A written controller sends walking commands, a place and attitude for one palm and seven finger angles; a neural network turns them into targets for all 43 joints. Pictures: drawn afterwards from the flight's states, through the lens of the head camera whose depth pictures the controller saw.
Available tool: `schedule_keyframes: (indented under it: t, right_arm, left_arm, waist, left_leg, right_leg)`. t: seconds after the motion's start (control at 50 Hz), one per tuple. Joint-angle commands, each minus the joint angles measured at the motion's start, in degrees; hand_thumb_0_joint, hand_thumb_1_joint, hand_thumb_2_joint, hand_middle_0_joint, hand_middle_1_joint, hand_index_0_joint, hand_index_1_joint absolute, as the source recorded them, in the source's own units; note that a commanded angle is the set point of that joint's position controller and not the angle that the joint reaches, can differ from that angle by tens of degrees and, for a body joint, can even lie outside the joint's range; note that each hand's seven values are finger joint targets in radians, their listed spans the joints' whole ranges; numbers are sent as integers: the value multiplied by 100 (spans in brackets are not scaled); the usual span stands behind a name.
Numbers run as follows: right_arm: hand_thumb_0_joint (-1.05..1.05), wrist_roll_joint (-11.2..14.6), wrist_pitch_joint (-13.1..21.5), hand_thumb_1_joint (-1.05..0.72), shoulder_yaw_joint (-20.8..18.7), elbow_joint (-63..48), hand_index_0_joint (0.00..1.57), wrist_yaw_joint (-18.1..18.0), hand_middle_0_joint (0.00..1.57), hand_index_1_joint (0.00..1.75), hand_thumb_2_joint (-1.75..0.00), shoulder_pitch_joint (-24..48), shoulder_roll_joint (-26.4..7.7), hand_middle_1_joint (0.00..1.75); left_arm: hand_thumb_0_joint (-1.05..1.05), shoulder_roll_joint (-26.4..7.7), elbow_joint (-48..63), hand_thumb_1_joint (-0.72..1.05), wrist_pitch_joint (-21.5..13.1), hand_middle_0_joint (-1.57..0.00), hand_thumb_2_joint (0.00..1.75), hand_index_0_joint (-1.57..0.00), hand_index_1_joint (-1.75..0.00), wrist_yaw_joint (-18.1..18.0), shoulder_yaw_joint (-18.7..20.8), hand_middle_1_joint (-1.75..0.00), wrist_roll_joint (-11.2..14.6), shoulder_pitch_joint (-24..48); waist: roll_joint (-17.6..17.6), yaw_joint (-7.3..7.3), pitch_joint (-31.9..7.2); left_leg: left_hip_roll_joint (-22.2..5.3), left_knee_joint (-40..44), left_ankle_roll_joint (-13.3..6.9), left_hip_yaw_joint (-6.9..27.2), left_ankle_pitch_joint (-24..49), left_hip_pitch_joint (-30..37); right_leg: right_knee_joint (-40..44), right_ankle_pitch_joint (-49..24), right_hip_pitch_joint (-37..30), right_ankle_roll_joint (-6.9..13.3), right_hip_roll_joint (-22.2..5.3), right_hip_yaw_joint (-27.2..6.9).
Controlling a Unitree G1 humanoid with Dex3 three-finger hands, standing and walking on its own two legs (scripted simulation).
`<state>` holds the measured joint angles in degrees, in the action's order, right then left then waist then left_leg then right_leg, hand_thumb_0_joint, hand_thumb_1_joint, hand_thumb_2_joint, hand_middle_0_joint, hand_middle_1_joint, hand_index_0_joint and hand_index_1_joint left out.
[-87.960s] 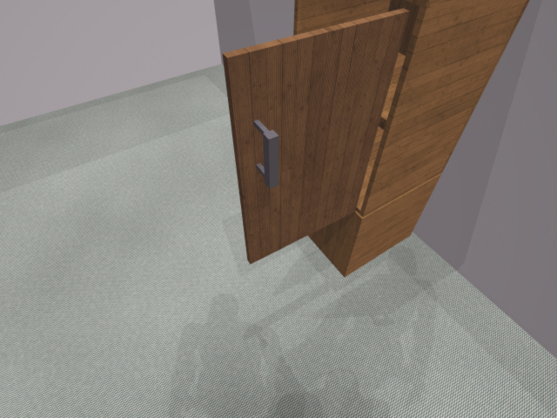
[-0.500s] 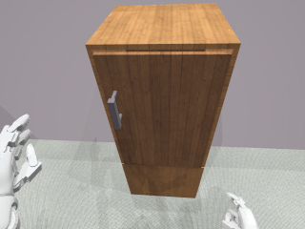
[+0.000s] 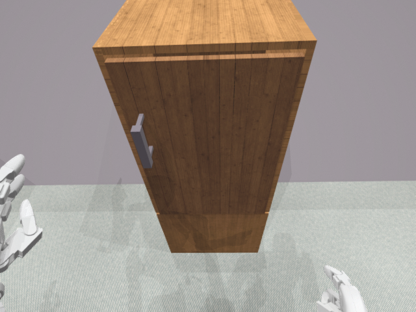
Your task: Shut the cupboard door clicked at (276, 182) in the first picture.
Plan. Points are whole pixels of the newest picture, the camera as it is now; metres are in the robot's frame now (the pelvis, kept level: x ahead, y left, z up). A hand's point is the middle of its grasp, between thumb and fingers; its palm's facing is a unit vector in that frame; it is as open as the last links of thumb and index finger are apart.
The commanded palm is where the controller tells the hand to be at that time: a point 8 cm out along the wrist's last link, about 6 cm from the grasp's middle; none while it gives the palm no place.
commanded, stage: step back with the hand held close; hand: left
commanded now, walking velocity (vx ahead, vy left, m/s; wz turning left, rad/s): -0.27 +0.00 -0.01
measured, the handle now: (144, 141) +0.47 +0.19 +0.06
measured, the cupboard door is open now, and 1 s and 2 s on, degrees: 0 0 0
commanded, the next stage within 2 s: stop stepping back and stand still in 1.00 s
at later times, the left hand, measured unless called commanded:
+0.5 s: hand out of the picture +0.11 +0.29 +0.16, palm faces +0.48 -0.75 -0.45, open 7.4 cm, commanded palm +0.05 +0.32 +0.18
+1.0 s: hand out of the picture +0.03 +0.31 +0.18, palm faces +0.48 -0.80 -0.36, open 7.4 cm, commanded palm -0.03 +0.33 +0.18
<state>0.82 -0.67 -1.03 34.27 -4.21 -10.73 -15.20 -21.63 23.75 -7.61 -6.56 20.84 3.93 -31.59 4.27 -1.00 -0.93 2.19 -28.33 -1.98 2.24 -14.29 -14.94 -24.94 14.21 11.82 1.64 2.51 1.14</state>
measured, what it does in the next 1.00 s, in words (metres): walks backwards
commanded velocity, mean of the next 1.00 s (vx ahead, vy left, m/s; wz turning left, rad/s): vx -0.34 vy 0.00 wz -0.04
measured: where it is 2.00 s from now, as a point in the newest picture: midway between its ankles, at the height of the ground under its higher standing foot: outside the picture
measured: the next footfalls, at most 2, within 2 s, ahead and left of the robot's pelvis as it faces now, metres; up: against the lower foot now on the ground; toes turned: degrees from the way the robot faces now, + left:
right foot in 1.10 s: -0.28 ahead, -0.07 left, +0.00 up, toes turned -1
left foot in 1.60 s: -0.20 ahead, +0.14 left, +0.00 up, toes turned -4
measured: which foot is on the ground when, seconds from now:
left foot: down 0.00-1.00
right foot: down 0.00-0.74, up 0.76-1.00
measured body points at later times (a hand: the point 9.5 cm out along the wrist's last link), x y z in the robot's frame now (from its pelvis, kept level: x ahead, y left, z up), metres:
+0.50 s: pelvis -0.08 +0.02 -0.01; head -0.09 +0.03 +0.44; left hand +0.08 +0.33 +0.18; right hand +0.08 -0.22 -0.09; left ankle +0.00 +0.10 -0.74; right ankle -0.01 -0.10 -0.74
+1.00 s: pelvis -0.17 +0.04 -0.01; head -0.16 +0.09 +0.44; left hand +0.00 +0.35 +0.20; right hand +0.01 -0.17 -0.07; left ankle -0.03 +0.12 -0.74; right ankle -0.29 -0.12 -0.69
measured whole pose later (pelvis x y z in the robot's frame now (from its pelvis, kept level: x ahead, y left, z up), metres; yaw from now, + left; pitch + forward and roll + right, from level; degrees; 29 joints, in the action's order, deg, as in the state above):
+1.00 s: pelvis -0.17 +0.04 -0.01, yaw -1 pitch +4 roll -6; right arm -1.6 7.5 1.4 36.7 -2.2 -10.5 -7.4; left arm -24.8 33.9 -14.1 -9.4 27.2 3.6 -28.8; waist -0.7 -1.2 -3.3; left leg -4.7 -26.2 -2.6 -1.1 -0.8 -30.1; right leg -43.1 29.4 13.9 -0.5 3.9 -0.1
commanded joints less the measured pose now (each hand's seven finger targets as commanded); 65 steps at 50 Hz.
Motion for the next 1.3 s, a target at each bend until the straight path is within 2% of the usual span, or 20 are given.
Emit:
schedule_keyframes:
  t: [0.0, 0.12, 0.3, 0.4, 0.48, 0.6, 0.66, 0.7, 0.72, 0.74, 0.78, 0.82, 0.94, 1.02, 1.06, 1.1, 1.14, 1.18, 1.24, 1.28]
  right_arm:
    - [0, 32, 153, -90, -229, -1070, 20, -111, 20, 30, -90, 558, -515, 30]
    - [0, 39, 58, -90, -268, -1102, 20, -130, 20, 30, -90, 550, -579, 30]
    - [0, -7, 230, -90, -201, -1206, 20, -133, 20, 30, -90, 477, -612, 30]
    - [0, -54, 412, -90, -222, -1155, 20, -150, 20, 30, -90, 351, -638, 30]
    - [0, -66, 550, -90, -225, -1100, 20, -117, 20, 30, -90, 282, -574, 30]
    - [0, -98, 503, -90, -240, -797, 20, 41, 20, 30, -90, 161, -394, 30]
    - [0, -83, 479, -90, -198, -783, 20, 22, 20, 30, -90, 152, -376, 30]
    - [0, -88, 534, -90, -193, -848, 20, -81, 20, 30, -90, 233, -538, 30]
    - [0, -126, 627, -90, -240, -868, 20, -150, 20, 30, -90, 389, -652, 30]
    - [0, -187, 722, -90, -249, -823, 20, -135, 20, 30, -90, 365, -461, 30]
    - [0, -196, 844, -90, -353, -733, 20, -46, 20, 30, -90, 248, -444, 30]
    - [0, -198, 946, -90, -389, -712, 20, 27, 20, 30, -90, 316, -447, 30]
    - [0, -227, 1117, -90, -183, -377, 20, 101, 20, 30, -90, 246, -342, 30]
    - [0, -285, 1010, -90, -231, -309, 20, 130, 20, 30, -90, 195, -352, 30]
    - [0, -225, 890, -90, -172, -398, 20, 142, 20, 30, -90, 318, -245, 30]
    - [0, -204, 837, -90, -93, -512, 20, 79, 20, 30, -90, 460, -138, 30]
    - [0, -90, 853, -90, -134, -590, 20, 18, 20, 30, -90, 411, -155, 30]
    - [0, -117, 729, -90, -56, -697, 20, -39, 20, 30, -90, 385, -177, 30]
    - [0, -75, 756, -90, -30, -661, 20, -158, 20, 30, -90, 345, -364, 30]
    - [0, -17, 830, -90, -74, -642, 20, -222, 20, 30, -90, 244, -432, 30]
  left_arm:
    - [0, -1439, 1438, 90, -419, -20, 90, -20, -30, -223, 1135, -30, 41, 197]
    - [0, -1359, 1112, 90, -340, -20, 90, -20, -30, -252, 1102, -30, 42, -36]
    - [0, -1317, 1520, 90, -595, -20, 90, -20, -30, -307, 1123, -30, -147, 217]
    - [0, -1242, 1593, 90, -744, -20, 90, -20, -30, -347, 1124, -30, -312, 620]
    - [0, -1264, 1685, 90, -826, -20, 90, -20, -30, -363, 1141, -30, -296, 575]
    - [0, -1275, 1672, 90, -873, -20, 90, -20, -30, -507, 975, -30, -193, 585]
    - [0, -1430, 1762, 90, -879, -20, 90, -20, -30, -531, 1074, -30, -192, 753]
    - [0, -1411, 1992, 90, -950, -20, 90, -20, -30, -527, 1090, -30, -190, 785]
    - [0, -1516, 2107, 90, -996, -20, 90, -20, -30, -543, 1283, -30, -232, 772]
    - [0, -1517, 2108, 90, -1033, -20, 90, -20, -30, -514, 1385, -30, -274, 692]
    - [0, -1540, 2134, 90, -1088, -20, 90, -20, -30, -456, 1516, -30, -222, 603]
    - [0, -1495, 2299, 90, -1075, -20, 90, -20, -30, -411, 1494, -30, -141, 551]
    - [0, -997, 2040, 90, -923, -20, 90, -20, -30, -266, 831, -30, -15, 603]
    - [0, -1491, 2136, 90, -1000, -20, 90, -20, -30, -154, 1220, -30, 45, 414]
    - [0, -1586, 2312, 90, -1100, -20, 90, -20, -30, -77, 1254, -30, 115, 484]
    - [0, -1958, 2432, 90, -1161, -20, 90, -20, -30, -141, 1596, -30, 122, 225]
    - [0, -1897, 2509, 90, -1038, -20, 90, -20, -30, -193, 1622, -30, 186, 26]
    - [0, -1880, 2376, 90, -781, -20, 90, -20, -30, -227, 1722, -30, 146, -359]
    - [0, -1492, 1506, 90, -556, -20, 90, -20, -30, -260, 1407, -30, 111, 212]
    - [0, -1437, 870, 90, -574, -20, 90, -20, -30, -315, 1344, -30, 70, 360]
  waist:
    - [-225, 60, -1203]
    - [-187, 54, -890]
    - [190, 99, -324]
    - [414, 126, -211]
    - [180, 142, -320]
    - [-1219, 215, -236]
    - [-1136, 292, -332]
    - [459, 282, -53]
    - [1518, 205, -164]
    - [1684, 149, -560]
    - [948, 156, -786]
    - [507, 95, -893]
    - [1059, 169, -833]
    - [1003, 90, -1573]
    - [410, 98, -1461]
    - [-369, 112, -1336]
    - [-951, 169, -1170]
    - [-522, 235, -842]
    - [148, 368, 523]
    - [307, 340, 679]
  left_leg:
    - [-630, 33, 5, 278, 2935, 478]
    - [-766, 353, -32, 461, 2272, -33]
    - [-960, 1181, -381, 932, -1662, -2261]
    - [-1113, 1275, -518, 1148, -2707, -3041]
    - [-916, 735, -398, 935, -2256, -2519]
    - [-308, -2159, 135, 157, -1013, -517]
    - [-476, -1241, 49, 294, -766, -137]
    - [-978, 652, -218, 1072, -1294, -1047]
    - [-1757, 1587, -504, 1966, -1654, -1996]
    - [-2192, 1930, -701, 2192, -2155, -2492]
    - [-2252, 1789, -750, 1916, -1990, -2318]
    - [-2019, 1352, -672, 1484, -1036, -1358]
    - [-1676, 1707, -232, 1060, -677, 83]
    - [-1457, 1228, 195, 520, 832, 916]
    - [-1093, 381, 302, -12, 1293, 1049]
    - [-555, -766, 428, -534, 207, 1087]
    - [-297, -1485, 413, -291, 41, 810]
    - [-367, -1360, 333, -232, 272, 509]
    - [-577, -85, 190, 355, -127, -38]
    - [-842, 892, 159, 931, -1570, -420]
  right_leg:
    - [-155, -2814, -441, -74, -776, -451]
    - [-196, -1957, -294, -116, -646, -419]
    - [-469, -30, -887, -151, -419, -593]
    - [-966, 407, -1114, -155, -257, -599]
    - [-670, 319, -554, -31, -407, -852]
    - [1217, 1843, 2192, 740, -1971, -2175]
    - [701, 1221, 2225, 418, -1607, -1392]
    - [-595, 1258, 1697, -19, -527, -657]
    - [-2081, 660, 710, -226, 35, -241]
    - [-3266, 899, 84, -224, 204, -361]
    - [-3976, 1144, 79, -223, 216, -546]
    - [-3482, 1240, 654, -246, 139, -434]
    - [-1433, 1712, 877, -237, 243, 34]
    - [555, 760, 219, -32, 141, 82]
    - [1077, 230, 478, 120, -382, -240]
    - [1065, -482, 1277, 366, -1320, -672]
    - [753, 50, 1361, 584, -1473, -596]
    - [518, 309, 1352, 573, -1321, -557]
    - [297, 1122, 1577, 122, -675, -136]
    - [252, 1882, 1309, 24, -263, 60]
